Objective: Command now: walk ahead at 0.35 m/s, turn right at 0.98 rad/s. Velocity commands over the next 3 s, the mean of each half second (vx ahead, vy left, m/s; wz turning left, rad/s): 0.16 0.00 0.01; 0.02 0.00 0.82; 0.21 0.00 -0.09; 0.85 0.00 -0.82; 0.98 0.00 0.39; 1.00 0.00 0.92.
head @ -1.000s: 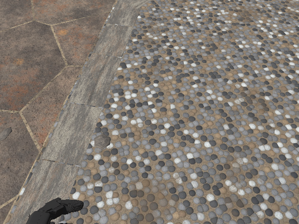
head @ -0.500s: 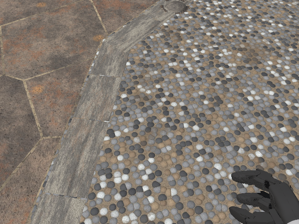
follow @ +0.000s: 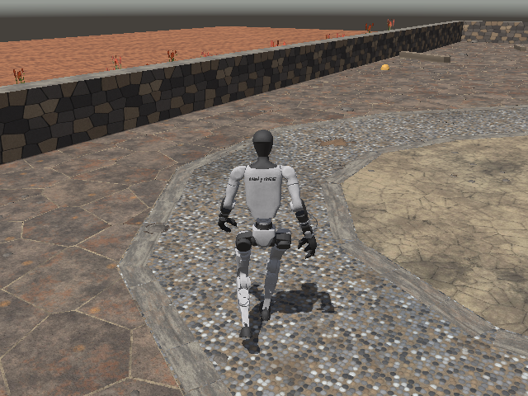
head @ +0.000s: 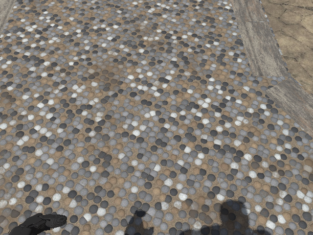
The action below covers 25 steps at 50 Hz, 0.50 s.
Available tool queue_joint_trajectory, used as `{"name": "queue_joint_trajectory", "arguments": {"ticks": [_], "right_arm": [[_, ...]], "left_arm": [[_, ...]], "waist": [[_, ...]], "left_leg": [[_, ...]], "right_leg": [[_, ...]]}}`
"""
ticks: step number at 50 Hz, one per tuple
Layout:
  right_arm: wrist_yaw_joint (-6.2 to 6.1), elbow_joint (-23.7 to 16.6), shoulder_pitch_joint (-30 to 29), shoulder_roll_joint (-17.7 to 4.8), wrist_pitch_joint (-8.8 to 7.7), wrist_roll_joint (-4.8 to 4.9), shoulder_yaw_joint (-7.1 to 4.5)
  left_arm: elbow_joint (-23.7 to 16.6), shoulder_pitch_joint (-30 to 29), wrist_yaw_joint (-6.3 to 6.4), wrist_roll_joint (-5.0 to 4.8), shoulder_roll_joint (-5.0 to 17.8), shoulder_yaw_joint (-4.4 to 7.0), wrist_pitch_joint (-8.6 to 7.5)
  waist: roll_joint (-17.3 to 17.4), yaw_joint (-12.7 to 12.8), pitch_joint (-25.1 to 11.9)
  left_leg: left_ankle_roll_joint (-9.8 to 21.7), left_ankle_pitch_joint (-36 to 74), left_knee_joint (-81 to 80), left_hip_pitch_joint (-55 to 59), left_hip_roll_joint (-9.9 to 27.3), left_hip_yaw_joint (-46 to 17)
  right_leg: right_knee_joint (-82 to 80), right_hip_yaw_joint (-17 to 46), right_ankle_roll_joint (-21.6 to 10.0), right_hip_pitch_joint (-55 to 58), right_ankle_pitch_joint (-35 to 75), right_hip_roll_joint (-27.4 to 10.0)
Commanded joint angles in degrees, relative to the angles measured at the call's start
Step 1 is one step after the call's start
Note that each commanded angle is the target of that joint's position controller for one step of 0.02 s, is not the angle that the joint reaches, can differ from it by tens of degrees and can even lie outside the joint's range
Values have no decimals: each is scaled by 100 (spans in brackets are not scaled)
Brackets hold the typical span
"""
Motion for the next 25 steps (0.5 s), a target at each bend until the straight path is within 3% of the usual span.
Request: {"name": "queue_joint_trajectory", "arguments": {"ticks": [1, 2, 3, 4, 6, 8, 11, 13, 16, 19, 21, 22, 23, 24, 25], "right_arm": [[-79, -980, 2, -978, -13, -102, -110], [-81, -977, -185, -929, 36, -189, -107], [-113, -937, -163, -931, 138, -255, -110], [-138, -911, -113, -893, 282, -299, -115], [-149, -853, -35, -633, 384, -234, -57], [-132, -831, -68, -353, 363, -123, 3], [-50, -719, -239, -125, 363, -11, 71], [-10, -767, -570, -247, 397, 45, 31], [71, -972, -953, -521, 453, -31, -78], [145, -1048, -869, -448, 489, -63, -115], [158, -1022, -608, -423, 433, -72, -139], [137, -1020, -403, -861, 381, -132, -257], [142, -1079, -288, -1561, 394, -101, -474], [140, -929, 370, -1439, 433, 2, -504], [97, -907, 267, -1295, 472, 22, -494]], "left_arm": [[-179, 1405, 284, -165, 1331, 538, 190], [-133, 1068, 319, -175, 961, 418, 197], [-89, 1016, 342, -181, 767, 342, 144], [3, 1054, 333, -192, 623, 282, 91], [146, 1053, 281, -100, 571, 245, -33], [331, 1084, 240, -17, 437, 182, -118], [585, 1086, 200, -40, 112, 30, -164], [669, 1131, 196, -9, 171, 26, -148], [686, 1213, 278, 31, 391, 98, 0], [647, 1241, 387, -26, 480, 147, 125], [627, 1222, 463, -84, 561, 196, 164], [505, 1274, 484, -61, 488, 197, 154], [197, 1121, 492, -85, 228, 135, 183], [136, 824, 502, 42, 209, 91, 247], [134, 742, 466, -11, 201, 89, 268]], "waist": [[405, 696, -2360], [698, 394, -1642], [750, 247, -1151], [860, 125, -987], [925, 36, -1190], [674, 28, -1453], [127, 164, -1462], [-63, 328, -1220], [-178, 484, -873], [-253, 482, -703], [-51, 305, -690], [732, 326, -798], [1776, 319, -628], [1288, -30, -994], [759, 71, -913]], "left_leg": [[-44, 177, 1894, -3376, -99, -1106], [-37, 221, 1274, -3219, 99, -1091], [-48, 251, 845, -2863, 199, -1032], [-79, 208, 435, -2437, 273, -1004], [-24, 396, -284, -1785, 309, -880], [160, 1107, -1083, -1527, 255, -798], [399, 2119, -2270, -1030, 170, -697], [447, 2220, -2652, -1048, 63, -722], [507, 1340, -2948, -1425, -88, -644], [637, 717, -3550, -1352, -252, -472], [801, 1531, -4718, -749, -334, -676], [1051, 2992, -5156, -282, 340, -1872], [2009, 5767, -5227, 359, 1687, -3842], [2450, 6176, -5358, 724, 1773, -4108], [2381, 5816, -5288, 657, 1433, -3610]], "right_leg": [[-1636, 4023, -1547, 4707, 3940, -2443], [-1946, 3663, -1326, 3696, 3154, -2160], [-1989, 3328, -1152, 2832, 3758, -2053], [-2033, 3015, -1035, 2165, 4196, -1930], [-1991, 2442, -893, 1541, 4880, -1797], [-1931, 1864, -566, 1590, 5273, -1604], [-2146, 1161, -29, 1698, 4404, -1340], [-2270, 1040, -4, 1849, 3733, -1476], [-2064, 1155, -136, 2280, 3071, -1859], [-1655, 1276, -118, 2587, 2584, -2128], [-971, 1017, 245, 2443, 1960, -1909], [92, 584, 591, 1942, 822, -1366], [1238, 53, 1084, 301, -2066, -180], [2231, 702, 1181, -148, -3048, -204], [2621, 966, 1246, -246, -2623, -383]]}}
